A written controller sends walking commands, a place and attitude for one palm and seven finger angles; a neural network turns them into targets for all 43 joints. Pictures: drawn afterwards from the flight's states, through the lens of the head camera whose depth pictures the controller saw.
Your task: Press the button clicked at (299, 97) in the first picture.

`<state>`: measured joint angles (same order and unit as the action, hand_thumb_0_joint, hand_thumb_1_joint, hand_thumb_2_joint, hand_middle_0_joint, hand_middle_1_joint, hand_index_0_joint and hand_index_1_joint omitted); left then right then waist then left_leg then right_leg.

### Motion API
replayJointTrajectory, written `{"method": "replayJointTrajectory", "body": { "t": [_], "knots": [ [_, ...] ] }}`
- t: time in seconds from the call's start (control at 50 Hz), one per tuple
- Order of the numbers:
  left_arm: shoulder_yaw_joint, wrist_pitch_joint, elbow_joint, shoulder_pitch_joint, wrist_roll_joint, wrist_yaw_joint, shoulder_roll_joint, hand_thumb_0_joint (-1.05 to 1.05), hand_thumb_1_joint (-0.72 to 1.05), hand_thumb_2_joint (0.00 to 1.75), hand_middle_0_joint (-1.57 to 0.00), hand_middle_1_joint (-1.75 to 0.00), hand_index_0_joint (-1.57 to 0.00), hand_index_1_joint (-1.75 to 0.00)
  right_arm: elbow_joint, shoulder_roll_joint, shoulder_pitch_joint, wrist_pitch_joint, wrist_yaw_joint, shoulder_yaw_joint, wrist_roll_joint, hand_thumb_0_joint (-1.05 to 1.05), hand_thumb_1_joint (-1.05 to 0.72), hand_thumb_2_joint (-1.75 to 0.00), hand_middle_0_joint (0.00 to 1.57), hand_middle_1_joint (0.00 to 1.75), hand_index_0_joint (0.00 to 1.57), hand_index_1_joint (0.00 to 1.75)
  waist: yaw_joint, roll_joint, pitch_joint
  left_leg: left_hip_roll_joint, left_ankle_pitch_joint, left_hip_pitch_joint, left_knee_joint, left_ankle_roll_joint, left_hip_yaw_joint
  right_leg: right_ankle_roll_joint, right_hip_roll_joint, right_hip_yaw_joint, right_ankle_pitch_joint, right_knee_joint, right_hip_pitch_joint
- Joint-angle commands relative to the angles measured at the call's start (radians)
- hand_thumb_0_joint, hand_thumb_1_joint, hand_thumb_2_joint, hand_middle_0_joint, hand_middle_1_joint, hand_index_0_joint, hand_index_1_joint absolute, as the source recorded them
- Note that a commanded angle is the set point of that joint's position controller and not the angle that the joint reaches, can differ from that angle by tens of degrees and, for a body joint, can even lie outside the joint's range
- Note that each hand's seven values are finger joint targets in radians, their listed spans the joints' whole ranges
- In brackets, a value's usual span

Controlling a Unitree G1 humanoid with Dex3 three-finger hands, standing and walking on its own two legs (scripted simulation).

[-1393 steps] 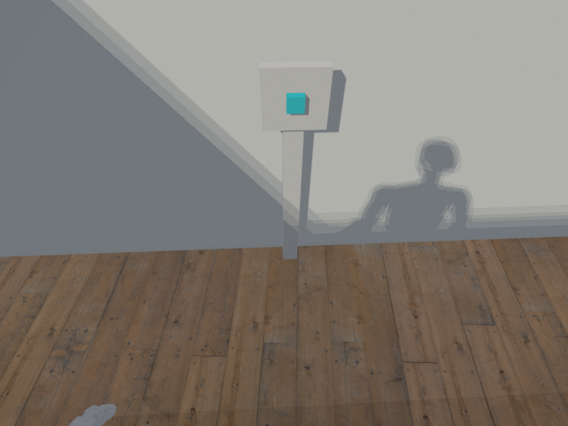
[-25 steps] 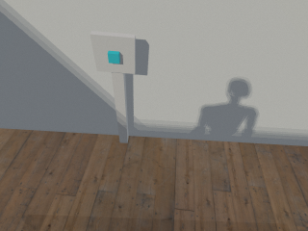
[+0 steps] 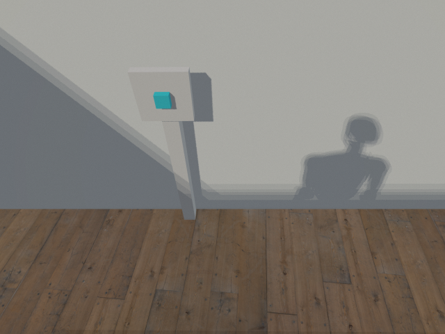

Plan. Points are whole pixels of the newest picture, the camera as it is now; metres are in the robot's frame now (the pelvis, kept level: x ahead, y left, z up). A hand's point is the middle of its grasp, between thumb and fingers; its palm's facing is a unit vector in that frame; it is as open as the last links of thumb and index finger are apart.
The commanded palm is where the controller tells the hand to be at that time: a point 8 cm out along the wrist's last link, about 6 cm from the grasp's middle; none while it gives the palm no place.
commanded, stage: let the arm hang, fingers relaxed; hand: left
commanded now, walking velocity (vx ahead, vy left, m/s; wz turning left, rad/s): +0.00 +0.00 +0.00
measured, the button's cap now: (162, 99) +0.77 +0.23 +0.00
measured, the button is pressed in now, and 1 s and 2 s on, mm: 0 0 0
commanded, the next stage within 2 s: stand and wait in 0.24 s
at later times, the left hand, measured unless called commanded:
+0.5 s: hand out of the picture +0.00 +0.15 -0.17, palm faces +0.04 -0.98 -0.19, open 7.4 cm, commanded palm none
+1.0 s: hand out of the picture +0.03 +0.15 -0.17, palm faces +0.01 -0.98 -0.21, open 7.4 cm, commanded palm none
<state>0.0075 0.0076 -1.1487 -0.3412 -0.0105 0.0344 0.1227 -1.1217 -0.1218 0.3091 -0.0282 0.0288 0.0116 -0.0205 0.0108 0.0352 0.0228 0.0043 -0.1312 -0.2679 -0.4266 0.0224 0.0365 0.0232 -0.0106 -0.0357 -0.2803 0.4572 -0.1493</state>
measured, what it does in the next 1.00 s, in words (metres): stands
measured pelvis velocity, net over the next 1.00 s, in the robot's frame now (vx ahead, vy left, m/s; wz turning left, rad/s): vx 0.04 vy -0.02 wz -0.01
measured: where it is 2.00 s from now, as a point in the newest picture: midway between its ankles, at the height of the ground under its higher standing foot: outside the picture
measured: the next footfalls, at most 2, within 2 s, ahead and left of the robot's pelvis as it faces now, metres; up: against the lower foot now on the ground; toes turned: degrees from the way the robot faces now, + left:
none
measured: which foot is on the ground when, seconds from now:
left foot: down 0.00-1.00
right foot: down 0.00-1.00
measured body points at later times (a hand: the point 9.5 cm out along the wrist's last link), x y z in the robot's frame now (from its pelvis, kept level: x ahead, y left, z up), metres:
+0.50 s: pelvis +0.02 -0.02 +0.00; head +0.04 -0.02 +0.45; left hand +0.00 +0.20 -0.16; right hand +0.00 -0.22 -0.17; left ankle +0.06 +0.11 -0.74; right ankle -0.02 -0.10 -0.74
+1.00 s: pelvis +0.04 -0.02 +0.00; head +0.06 -0.03 +0.45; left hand +0.03 +0.21 -0.15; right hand +0.04 -0.25 -0.16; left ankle +0.06 +0.11 -0.74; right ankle -0.02 -0.10 -0.74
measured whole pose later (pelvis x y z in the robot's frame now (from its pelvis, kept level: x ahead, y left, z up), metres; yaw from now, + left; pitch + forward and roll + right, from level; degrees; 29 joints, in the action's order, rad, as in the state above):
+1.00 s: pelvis +0.04 -0.02 +0.00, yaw -1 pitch -1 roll +0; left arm -0.01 -0.01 -1.15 -0.27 -0.01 0.04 0.14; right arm -1.14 -0.16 0.24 -0.01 0.04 0.02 -0.02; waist 0.01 0.01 0.06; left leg -0.02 -0.18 -0.20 -0.40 -0.01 0.04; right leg 0.05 -0.04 -0.03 -0.29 0.37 -0.06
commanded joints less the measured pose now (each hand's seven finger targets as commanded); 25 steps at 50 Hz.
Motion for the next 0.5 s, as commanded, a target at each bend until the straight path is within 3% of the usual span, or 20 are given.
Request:
{"method": "replayJointTrajectory", "body": {
  "t": [0.0, 0.18, 0.4, 0.48],
  "knots": [
    [-0.024, -0.016, 0.012, -0.083, 0.000, 0.011, 0.101, 0.00, 0.90, 0.90, -0.20, -0.30, -0.20, -0.30, 0.007, -0.075, 0.082, 0.015, 0.006, 0.011, 0.002, 0.00, -0.90, -0.90, 0.20, 0.30, 0.20, 0.30, 0.000, -0.034, 0.114, -0.091, -0.083, 0.055, 0.083, 0.014, -0.103, 0.042, 0.096, 0.099, -0.053, -0.151, -0.160],
    [-0.031, -0.023, 0.012, -0.067, 0.002, 0.013, 0.083, 0.00, 0.90, 0.90, -0.20, -0.30, -0.20, -0.30, 0.001, -0.059, 0.084, 0.024, 0.013, 0.011, 0.003, 0.00, -0.90, -0.90, 0.20, 0.30, 0.20, 0.30, -0.002, -0.014, 0.087, -0.093, 0.004, 0.069, 0.058, 0.008, -0.089, 0.042, 0.099, 0.101, 0.039, -0.154, -0.105],
    [-0.034, -0.027, 0.009, -0.061, 0.004, 0.015, 0.087, 0.00, 0.90, 0.90, -0.20, -0.30, -0.20, -0.30, -0.002, -0.073, 0.078, 0.026, 0.018, 0.013, 0.006, 0.00, -0.90, -0.90, 0.20, 0.30, 0.20, 0.30, 0.000, -0.053, 0.065, -0.104, 0.082, 0.105, 0.044, 0.007, -0.081, 0.036, 0.100, 0.095, 0.153, -0.153, -0.062],
    [-0.034, -0.028, 0.009, -0.061, 0.004, 0.017, 0.091, 0.00, 0.90, 0.90, -0.20, -0.30, -0.20, -0.30, -0.003, -0.079, 0.068, 0.027, 0.019, 0.014, 0.006, 0.00, -0.90, -0.90, 0.20, 0.30, 0.20, 0.30, -0.001, -0.042, 0.057, -0.107, 0.095, 0.121, 0.043, 0.007, -0.077, 0.035, 0.101, 0.094, 0.181, -0.152, -0.052]
  ]
}}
